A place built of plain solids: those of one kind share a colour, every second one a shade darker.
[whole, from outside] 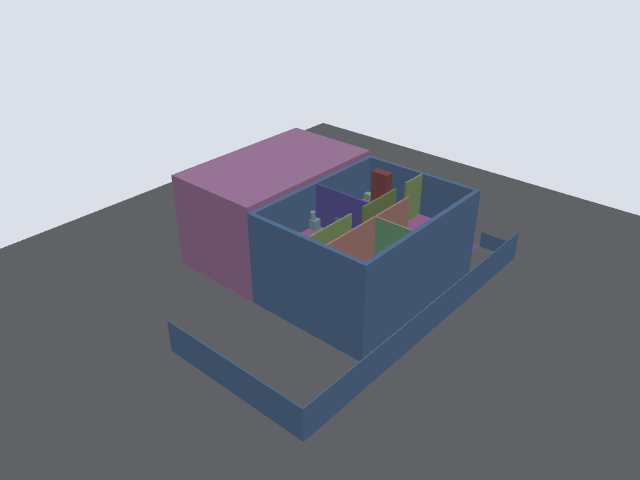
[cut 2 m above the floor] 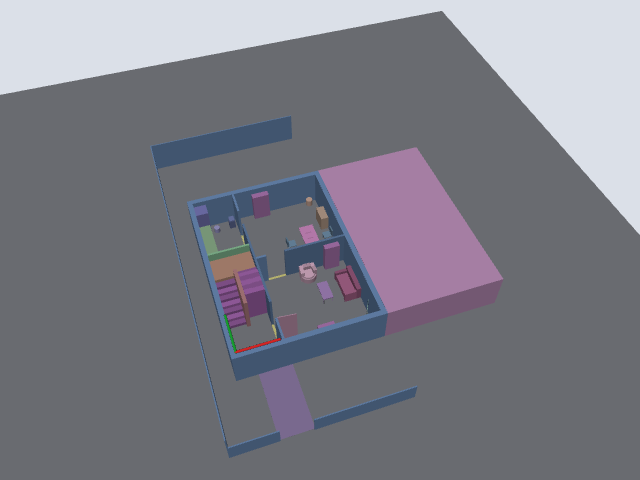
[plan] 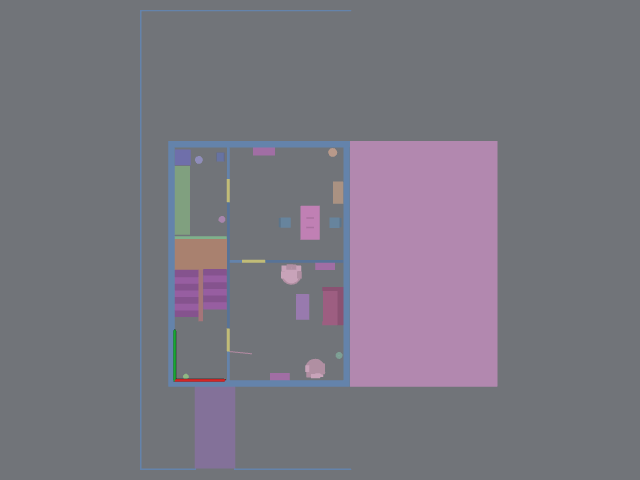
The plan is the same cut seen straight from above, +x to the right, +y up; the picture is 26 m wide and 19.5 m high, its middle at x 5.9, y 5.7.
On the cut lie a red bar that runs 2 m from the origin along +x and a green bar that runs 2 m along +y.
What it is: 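A semi-detached two-storey house, 6.9 m wide inside and 9.5 m deep; a hall 2.12 m wide with a dog-leg stair of 15 risers of 191 mm on goings of 270 mm; a front room and a back room; upstairs three bedrooms and a bathroom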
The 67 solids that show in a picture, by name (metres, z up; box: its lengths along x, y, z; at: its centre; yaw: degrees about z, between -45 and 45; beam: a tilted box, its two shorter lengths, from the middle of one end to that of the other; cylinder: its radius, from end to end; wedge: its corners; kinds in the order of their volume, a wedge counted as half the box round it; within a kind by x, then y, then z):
{
 "neighbour_house_1": {"box": [6.0, 9.99, 5.72], "at": [10.12, 4.73, 2.81]},
 "wall_1": {"box": [0.06, 18.69, 1.85], "at": [-1.38, 5.7, 0.88]},
 "wall_2": {"box": [2.28, 0.06, 1.05], "at": [-0.27, -3.61, 0.47]},
 "wall_3": {"box": [0.26, 9.99, 5.42], "at": [-0.13, 4.73, 2.66]},
 "wall_4": {"box": [0.12, 1.17, 2.77], "at": [2.18, 0.58, 1.34]},
 "wall_5": {"box": [0.12, 5.13, 2.77], "at": [2.18, 4.67, 1.34]},
 "wall_6": {"box": [0.12, 1.28, 2.77], "at": [2.18, 8.82, 1.34]},
 "wall_7": {"box": [0.5, 0.12, 2.77], "at": [2.48, 4.83, 1.34]},
 "wall_8": {"box": [8.58, 0.06, 1.85], "at": [2.88, 15.02, 0.88]},
 "wall_9": {"box": [7.38, 0.26, 5.42], "at": [3.43, -0.13, 2.66]},
 "wall_10": {"box": [7.38, 0.26, 5.42], "at": [3.43, 9.59, 2.66]},
 "wall_11": {"box": [4.77, 0.06, 1.05], "at": [4.79, -3.61, 0.47]},
 "wall_12": {"box": [3.17, 0.12, 2.77], "at": [5.26, 4.83, 1.34]},
 "wall_13": {"box": [0.26, 9.99, 5.42], "at": [6.98, 4.73, 2.66]},
 "upper_floor_rooms_1": {"box": [4.74, 9.47, 0.14], "at": [4.49, 4.73, 2.79]},
 "tread_1": {"box": [0.97, 0.3, 0.21], "at": [0.48, 2.72, 0.09]},
 "tread_2": {"box": [0.97, 0.3, 0.4], "at": [0.48, 2.99, 0.18]},
 "tread_3": {"box": [0.97, 0.3, 0.59], "at": [0.48, 3.26, 0.28]},
 "tread_4": {"box": [0.97, 0.3, 0.78], "at": [0.48, 3.53, 0.37]},
 "tread_5": {"box": [0.97, 0.3, 0.97], "at": [0.48, 3.8, 0.47]},
 "tread_6": {"box": [0.97, 0.3, 1.17], "at": [0.48, 4.07, 0.56]},
 "tread_7": {"box": [0.97, 0.3, 1.36], "at": [0.48, 4.34, 0.66]},
 "tread_8": {"box": [0.97, 0.3, 2.69], "at": [1.63, 3.02, 1.33]},
 "tread_9": {"box": [0.97, 0.3, 2.5], "at": [1.63, 3.29, 1.23]},
 "tread_10": {"box": [0.97, 0.3, 2.31], "at": [1.63, 3.56, 1.14]},
 "tread_11": {"box": [0.97, 0.3, 2.12], "at": [1.63, 3.83, 1.04]},
 "tread_12": {"box": [0.97, 0.3, 1.93], "at": [1.63, 4.1, 0.94]},
 "tread_13": {"box": [0.97, 0.3, 1.74], "at": [1.63, 4.37, 0.85]},
 "half_landing_1": {"box": [2.12, 1.25, 1.55], "at": [1.06, 5.12, 0.75]},
 "ground_1": {"box": [1.65, 3.32, 0.5], "at": [1.63, -1.92, -0.25]},
 "corridor_wall_1": {"box": [0.12, 1.58, 2.65], "at": [3.25, 0.79, 4.05]},
 "corridor_wall_2": {"box": [0.12, 2.87, 2.65], "at": [3.25, 3.96, 4.05]},
 "corridor_wall_3": {"box": [0.12, 3.12, 2.65], "at": [3.25, 7.9, 4.05]},
 "landing_wall_1": {"box": [0.12, 6.58, 2.65], "at": [2.18, 6.16, 4.05]},
 "stair_spine_1": {"box": [0.18, 2.09, 3.91], "at": [1.06, 3.45, 1.91]},
 "shelf_1": {"box": [0.9, 0.32, 1.71], "at": [3.63, 9.3, 0.81]},
 "shelf_2": {"box": [0.8, 0.3, 1.83], "at": [4.27, 0.15, 0.86]},
 "shelf_3": {"box": [0.8, 0.3, 1.74], "at": [6.11, 4.63, 0.82]},
 "landing_end_wall_1": {"box": [2.12, 0.12, 5.42], "at": [1.06, 5.8, 2.66]},
 "wardrobe_bed_1": {"box": [1.07, 0.6, 2.05], "at": [5.74, 0.3, 3.84]},
 "bedrooms_wall_1": {"box": [3.54, 0.12, 2.65], "at": [5.08, 4.83, 4.05]},
 "sofa_1": {"box": [0.65, 1.24, 0.37], "at": [6.35, 3.01, 0.24]},
 "sofa_2": {"box": [0.86, 0.16, 0.65], "at": [6.42, 2.31, 0.28]},
 "sofa_3": {"box": [0.86, 0.16, 0.65], "at": [6.42, 3.71, 0.28]},
 "sofa_4": {"box": [0.24, 1.56, 0.83], "at": [6.73, 3.01, 0.36]},
 "fridge_freezer_1": {"box": [0.65, 0.65, 1.85], "at": [0.33, 9.06, 0.88]},
 "slotfit_front_seat_1": {"box": [0.2, 0.3, 0.72], "at": [4.41, 4.29, 0.31]},
 "slotfit_front_seat_2": {"cylinder": 0.32, "from": [4.73, 4.26, -0.05], "to": [4.73, 4.26, 0.43]},
 "slotfit_front_seat_3": {"cylinder": 0.42, "from": [4.73, 4.3, -0.05], "to": [4.73, 4.3, 0.33]},
 "slotfit_front_seat_4": {"cylinder": 0.4, "from": [5.71, 0.48, -0.05], "to": [5.71, 0.48, 0.43]},
 "dresser_1": {"box": [0.42, 0.9, 0.92], "at": [6.64, 7.62, 0.41]},
 "nightstand_1": {"box": [0.43, 0.5, 0.6], "at": [6.64, 5.24, 3.11]},
 "nightstand_2": {"cylinder": 0.15, "from": [6.7, 5.32, 3.41], "to": [6.7, 5.32, 3.88]},
 "bin_1": {"box": [0.32, 0.36, 0.54], "at": [1.86, 9.07, 0.22]},
 "bin_2": {"box": [0.28, 0.36, 0.64], "at": [1.86, 9.07, 0.27]},
 "box_cardboard_1": {"box": [0.51, 0.4, 0.39], "at": [6.65, 0.33, 3.01]},
 "meeting_table_1": {"box": [0.78, 1.39, 0.07], "at": [5.5, 6.4, 0.7]},
 "door_leaf_front_room_1": {"box": [0.91, 0.04, 2.05], "at": [2.69, 1.12, 0.97], "yaw": -5.8},
 "worktop_1": {"box": [0.62, 2.8, 0.04], "at": [0.31, 7.31, 0.88]},
 "coffee_table_1": {"box": [0.54, 1.05, 0.07], "at": [5.19, 2.98, 0.36]},
 "plant_pot_1": {"cylinder": 0.18, "from": [6.42, 9.26, 0.0], "to": [6.42, 9.26, 0.38]},
 "clutter_clutter_kitchen_1": {"cylinder": 0.16, "from": [0.98, 8.95, -0.05], "to": [0.98, 8.95, 0.29]},
 "threshold_1": {"box": [0.13, 0.94, 0.07], "at": [2.18, 1.64, -0.01]},
 "threshold_2": {"box": [0.13, 0.94, 0.07], "at": [2.18, 7.71, -0.01]},
 "threshold_3": {"box": [0.94, 0.13, 0.06], "at": [3.21, 4.83, -0.02]},
 "side_chair_1": {"box": [0.42, 0.42, 0.04], "at": [4.5, 6.4, 0.43]},
 "side_chair_2": {"box": [0.42, 0.42, 0.04], "at": [6.49, 6.4, 0.43]}
}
